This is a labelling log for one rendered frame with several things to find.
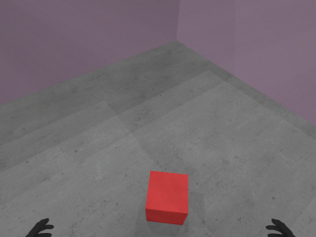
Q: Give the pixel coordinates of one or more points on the left robot hand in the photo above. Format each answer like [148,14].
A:
[40,226]

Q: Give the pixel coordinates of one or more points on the carton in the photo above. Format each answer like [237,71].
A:
[167,198]

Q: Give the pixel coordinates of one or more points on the right robot hand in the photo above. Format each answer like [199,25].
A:
[280,227]

